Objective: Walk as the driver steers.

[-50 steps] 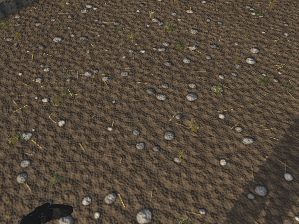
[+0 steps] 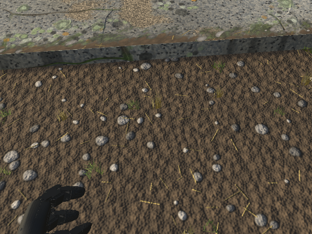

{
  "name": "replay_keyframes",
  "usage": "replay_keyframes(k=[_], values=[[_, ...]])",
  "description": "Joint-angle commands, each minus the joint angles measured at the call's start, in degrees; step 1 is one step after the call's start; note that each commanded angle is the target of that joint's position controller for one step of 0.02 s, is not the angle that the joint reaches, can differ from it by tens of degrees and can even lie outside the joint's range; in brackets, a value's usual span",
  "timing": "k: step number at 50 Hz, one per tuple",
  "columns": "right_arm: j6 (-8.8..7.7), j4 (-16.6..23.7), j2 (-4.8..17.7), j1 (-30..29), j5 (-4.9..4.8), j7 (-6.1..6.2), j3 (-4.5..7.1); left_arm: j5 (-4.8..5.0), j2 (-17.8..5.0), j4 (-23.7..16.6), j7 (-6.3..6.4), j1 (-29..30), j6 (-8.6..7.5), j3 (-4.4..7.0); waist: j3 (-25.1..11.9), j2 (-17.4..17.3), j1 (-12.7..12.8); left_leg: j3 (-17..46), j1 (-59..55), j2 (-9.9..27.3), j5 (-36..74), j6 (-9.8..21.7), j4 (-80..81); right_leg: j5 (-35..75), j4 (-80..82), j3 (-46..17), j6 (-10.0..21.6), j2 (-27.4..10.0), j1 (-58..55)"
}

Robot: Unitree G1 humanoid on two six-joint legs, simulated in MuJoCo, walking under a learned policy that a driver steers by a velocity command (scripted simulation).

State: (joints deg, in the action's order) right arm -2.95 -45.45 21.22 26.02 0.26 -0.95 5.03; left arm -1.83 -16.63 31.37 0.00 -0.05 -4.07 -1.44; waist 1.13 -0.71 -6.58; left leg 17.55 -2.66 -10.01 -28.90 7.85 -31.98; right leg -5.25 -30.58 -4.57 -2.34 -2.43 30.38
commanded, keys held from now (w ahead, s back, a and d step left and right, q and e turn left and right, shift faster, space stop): w+q+shift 0.24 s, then w+e+shift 0.76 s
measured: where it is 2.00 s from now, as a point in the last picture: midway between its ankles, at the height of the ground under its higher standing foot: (169, 26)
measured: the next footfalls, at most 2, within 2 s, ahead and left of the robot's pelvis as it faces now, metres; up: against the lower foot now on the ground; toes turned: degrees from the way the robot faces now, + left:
left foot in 0.44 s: +0.53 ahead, +0.14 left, +0.00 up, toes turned +19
right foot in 0.90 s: +0.99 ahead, +0.07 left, +0.00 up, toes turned -6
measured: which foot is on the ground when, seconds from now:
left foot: up 0.00-0.42, down 0.44-0.90, up 0.92-1.00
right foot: down 0.00-0.44, up 0.46-0.88, down 0.90-1.00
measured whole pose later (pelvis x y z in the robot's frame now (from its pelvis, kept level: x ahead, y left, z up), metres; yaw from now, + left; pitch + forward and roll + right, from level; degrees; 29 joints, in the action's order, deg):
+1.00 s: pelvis +0.89 +0.08 -0.01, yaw -8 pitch -1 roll -1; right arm -5.6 -43.4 12.6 11.9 2.6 0.2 -0.5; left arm -0.8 -18.8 47.4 -1.4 -16.9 0.2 4.0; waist 3.2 0.8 2.0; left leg 2.2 16.3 1.3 -20.4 -0.3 -84.3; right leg -15.3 -40.1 5.6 12.3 10.7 23.9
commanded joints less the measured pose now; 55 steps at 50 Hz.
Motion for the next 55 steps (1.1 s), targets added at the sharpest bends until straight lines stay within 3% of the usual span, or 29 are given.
replay_keyframes(k=[1, 2, 4, 8, 12, 16, 18, 20, 22, 23, 24, 25, 26, 27, 29, 31, 34, 37, 40, 42, 44, 45, 46, 47, 48, 49, 51, 53, 55], values=[[-1.79, 9.39, -2.42, -4.39, -1.84, 0.12, -1.21, -3.04, -19.2, 3.65, 2.27, -29.62, -0.41, 7.09, -22.55, 22.03, 13.44, -6.0, 40.45, -0.93, -2.26, -1.59, -43.63, -41.14, 11.97, -36.81, 7.58, -23.64, -56.17], [-0.95, 9.56, 0.96, -5.85, -0.66, 0.6, -1.8, -1.9, -16.32, 2.98, 1.83, -22.64, 0.04, 7.33, -18.04, 20.05, 11.19, -9.07, 47.33, 4.35, 3.59, -0.85, -48.83, -47.64, 17.03, -46.79, 9.02, -23.75, -49.64], [0.46, 8.84, 4.23, -12.1, 1.37, -0.49, -1.09, -1.19, -8.25, 3.38, 1.28, -17.12, 0.53, 5.6, -6.47, 5.51, 10.6, -11.92, 46.85, 10.21, 11.59, -1.55, -45.3, -33.82, 15.53, -26.53, 8.21, -18.48, -36.04], [3.14, 11.96, -0.21, -16.95, 1.89, -3.23, -2.33, 0.21, -5.4, 9.19, 0.34, -20.95, -1.31, 4.77, 0.69, 6.27, 8.03, -12.88, 47.79, 14.99, 13.82, -2.87, -42.9, -12.68, 19.06, -7.21, 6.21, -14.66, -26.83], [3.68, 15.69, -0.26, -23.59, 1.59, -3.96, -3.06, 0.22, -5.58, 11.05, -0.32, -19.32, -2.85, 4.7, 3.69, 5.36, 5.8, -15.43, 48.35, 15.21, 24.59, -3.37, -35.96, 3.07, 22.68, 7.96, 5.1, -12.22, -23.43], [2.17, 16.71, -1.76, -30.62, 1.75, -4.89, -4.65, 0.0, -7.27, 15.03, -0.49, -26.12, -3.15, 4.62, 8.59, 2.0, 7.79, -21.02, 38.68, 10.2, 28.65, -0.4, -14.3, 16.14, 29.68, 13.88, 5.98, -10.08, -21.91], [1.82, 15.89, -0.82, -31.21, 1.64, -4.33, -4.62, 0.68, -9.8, 16.3, -0.16, -27.6, -2.5, 4.61, 6.25, 3.39, 7.43, -25.12, 31.75, 5.97, 25.77, 0.87, -9.58, 42.91, 26.56, 15.2, 7.58, -10.1, -27.63], [1.1, 13.86, 1.2, -23.4, 2.94, -3.0, -3.82, 0.72, -14.44, 18.19, 0.51, -27.76, -1.32, 5.19, 1.26, 7.56, 1.02, -25.15, 21.45, 4.34, 17.8, 2.55, -6.17, 67.47, 11.19, 13.71, 8.69, -13.12, -32.63], [0.61, 6.25, 6.66, -1.08, 3.97, -0.64, -1.13, 1.15, -13.96, 17.27, 0.68, -24.18, -0.54, 5.1, -10.49, 7.92, -9.63, -16.9, -7.04, 9.45, 17.43, 3.77, -0.09, 50.0, -18.76, 11.77, 8.56, -9.92, -20.26], [0.14, 5.38, 12.38, -0.57, 5.19, 0.58, 0.17, 1.19, -3.23, 14.7, -0.61, -29.34, -0.73, 3.05, -17.96, -8.75, -1.69, 4.72, -23.86, 28.12, 6.33, 3.63, 0.37, -17.32, -41.81, 9.53, 8.06, -0.92, -0.77], [-0.03, 7.19, 13.16, -0.42, 4.29, 0.91, 0.79, 3.34, -5.91, 12.93, 0.02, -30.25, -0.73, 3.69, -26.92, -7.6, -1.46, 25.43, -25.7, 35.94, 4.37, 4.89, 8.98, -20.99, -54.04, 0.14, 8.85, 2.81, 7.39], [-0.37, 5.55, 8.9, -2.8, 3.25, 1.03, 0.29, 3.11, -8.82, 12.17, 0.27, -22.93, -0.67, 4.67, -16.56, -0.52, -1.39, 16.02, -16.6, 31.92, 7.59, 3.53, 11.71, -12.9, -52.28, -0.89, 9.07, -0.32, 10.79], [-1.07, 4.25, 5.84, -5.61, 2.85, 0.85, -0.49, 2.9, -6.17, 12.22, -0.22, -21.85, -0.76, 4.03, -6.92, -0.89, 1.39, 8.56, -6.7, 29.8, 12.15, 3.45, 14.19, -10.0, -48.22, 0.48, 8.66, -2.08, 10.73], [-1.71, 3.68, 3.36, -7.98, 2.85, 0.67, -0.88, 2.51, -4.77, 13.66, -0.72, -22.0, -0.16, 3.87, -2.91, 0.34, 3.62, 2.37, -0.12, 27.12, 14.87, 2.07, 16.73, -8.67, -44.98, 0.21, 8.13, -3.98, 8.59], [-2.64, 2.49, 0.11, -8.69, 1.93, 0.94, -1.83, 1.45, -2.52, 15.59, -1.88, -25.63, 2.05, 3.82, -1.11, -3.21, 7.19, -6.38, 7.16, 24.54, 17.94, 0.28, 20.68, -7.31, -42.74, 0.51, 7.08, -5.41, 3.74], [-3.9, 0.66, -1.36, -7.48, 0.52, 0.59, -2.04, 1.09, -1.27, 14.55, -2.54, -21.4, 3.48, 4.06, 2.24, -2.84, 7.87, -12.47, 8.36, 23.59, 23.0, -1.06, 23.51, -6.51, -41.26, 1.1, 6.55, -6.73, 7.62], [-4.84, -0.72, -2.11, -6.66, 0.56, 0.42, -2.19, 1.13, 0.38, 11.05, -3.43, -12.45, 3.74, 3.49, 6.07, -3.11, 7.67, -23.47, 9.83, 20.61, 34.58, -3.33, 26.02, 1.61, -35.83, 4.49, 6.25, -6.63, 12.48], [-5.1, -1.58, -1.69, -6.43, 0.78, 0.86, -2.4, 1.43, -0.2, 8.63, -4.43, -5.84, 3.18, 2.87, 7.33, -1.96, 7.57, -31.48, 9.17, 17.76, 46.67, -5.33, 26.92, 9.62, -23.37, 10.19, 8.15, -3.7, 9.42], [-5.0, -2.03, 2.55, -4.67, 0.38, 2.13, -1.93, 1.09, -1.38, 7.55, -5.14, -4.21, 3.0, 2.64, 6.01, -2.02, 8.81, -34.79, 3.14, 19.78, 76.9, -7.61, 21.56, 12.4, -13.18, 16.62, 11.16, 1.98, 1.46], [-3.47, -1.06, 6.36, -6.1, 0.95, 3.52, -0.87, 1.15, -4.92, 9.93, -4.57, -12.86, 3.31, 3.75, -0.41, -5.3, 14.07, -33.9, -0.92, 21.7, 92.7, -8.15, 9.79, 7.05, -12.32, 17.71, 12.74, 6.26, -9.25], [-1.32, 1.33, 8.88, -12.53, 1.92, 3.75, 0.07, 1.15, -10.67, 16.65, -3.18, -36.37, 3.48, 6.82, -10.27, -4.87, 25.46, -30.87, 7.53, 22.87, 90.48, -6.81, -21.77, -1.23, -10.68, 11.67, 16.49, 7.98, -33.61], [-1.0, 0.68, 5.42, -13.19, 1.97, 2.29, -0.44, 2.0, -12.57, 17.56, -1.69, -36.79, 3.56, 8.29, -7.48, 2.86, 24.06, -30.89, 17.97, 13.94, 42.29, -6.6, -45.51, -4.88, -5.53, 5.48, 19.01, 5.59, -38.95], [-2.24, 4.96, -3.6, -10.84, 3.18, 1.57, -3.1, 1.6, -17.09, 16.9, -1.21, -30.85, 4.23, 9.13, -4.51, 15.77, 14.39, -25.66, 40.36, 5.99, -0.42, -8.43, -66.34, 8.31, -9.02, -12.01, 23.61, -2.0, -45.02], [-3.8, 10.52, -2.33, -9.47, 1.71, 1.31, -3.87, 0.84, -20.03, 13.77, -1.01, -27.36, 4.61, 9.92, -15.88, 15.13, 12.42, -13.79, 51.85, 6.21, 0.24, -8.33, -69.5, -14.3, 8.32, -37.81, 32.61, -10.36, -53.09], [-5.03, 10.31, 1.01, -13.48, 2.25, 1.18, -3.85, 0.62, -15.7, 12.68, -0.67, -25.28, 4.4, 9.42, -8.81, 3.41, 12.4, -11.55, 54.18, 9.71, 5.29, -7.51, -63.1, -26.6, 18.72, -43.39, 29.29, -11.99, -45.82], [-5.19, 9.76, 2.12, -14.72, 2.27, 0.98, -3.58, 0.79, -12.05, 13.37, -0.59, -22.89, 3.99, 8.5, -1.92, -3.37, 9.1, -11.59, 51.2, 12.41, 9.79, -7.59, -55.53, -25.58, 20.06, -39.34, 25.98, -10.54, -35.51], [-3.13, 9.51, 1.02, -14.81, 3.88, 1.14, -4.15, 1.28, -10.38, 13.39, -0.22, -20.38, 2.2, 7.7, 2.68, -6.39, 4.88, -11.61, 42.95, 15.46, 9.41, -9.7, -47.05, -13.11, 19.79, -29.03, 24.04, -5.63, -20.22], [-0.93, 10.34, -0.28, -16.25, 4.21, 0.85, -4.71, 1.67, -9.69, 13.23, -0.42, -19.51, 0.61, 7.19, 4.14, -5.53, 3.55, -13.52, 37.08, 17.44, 9.07, -11.63, -37.14, -8.16, 21.39, -21.66, 23.13, -1.27, -9.9], [-0.67, 13.37, -1.5, -23.27, 3.53, 0.3, -5.39, 1.63, -10.61, 12.92, -0.55, -19.88, -0.36, 7.59, 5.71, -3.58, 5.4, -16.19, 34.19, 17.43, 16.51, -12.52, -24.92, -1.22, 22.68, -16.96, 22.01, 1.95, -5.74]])
Over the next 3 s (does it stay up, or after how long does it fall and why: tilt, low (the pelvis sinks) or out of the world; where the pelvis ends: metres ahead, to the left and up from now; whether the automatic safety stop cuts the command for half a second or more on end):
stays up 1.93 -0.65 0.12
